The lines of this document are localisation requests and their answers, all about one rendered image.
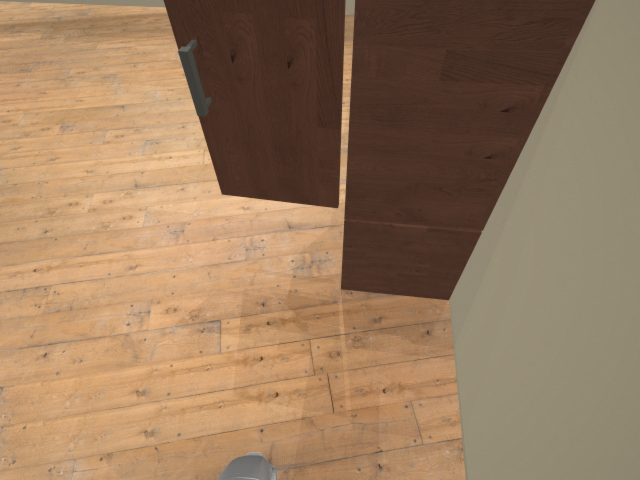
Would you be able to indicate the handle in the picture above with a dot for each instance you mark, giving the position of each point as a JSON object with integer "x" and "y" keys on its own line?
{"x": 190, "y": 69}

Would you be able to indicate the cupboard door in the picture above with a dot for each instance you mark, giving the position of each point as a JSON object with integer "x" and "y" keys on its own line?
{"x": 274, "y": 71}

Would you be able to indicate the left robot thigh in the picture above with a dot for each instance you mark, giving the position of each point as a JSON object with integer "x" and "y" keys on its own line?
{"x": 251, "y": 467}

